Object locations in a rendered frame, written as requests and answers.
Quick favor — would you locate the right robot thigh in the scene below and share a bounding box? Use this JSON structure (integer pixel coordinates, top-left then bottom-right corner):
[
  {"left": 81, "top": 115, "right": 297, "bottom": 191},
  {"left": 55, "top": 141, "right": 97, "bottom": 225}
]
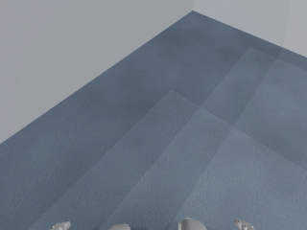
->
[{"left": 177, "top": 218, "right": 207, "bottom": 230}]

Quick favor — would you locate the robot right hand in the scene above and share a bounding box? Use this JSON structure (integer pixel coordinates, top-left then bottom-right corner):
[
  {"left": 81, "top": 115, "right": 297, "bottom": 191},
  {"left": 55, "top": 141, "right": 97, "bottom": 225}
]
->
[{"left": 234, "top": 219, "right": 257, "bottom": 230}]

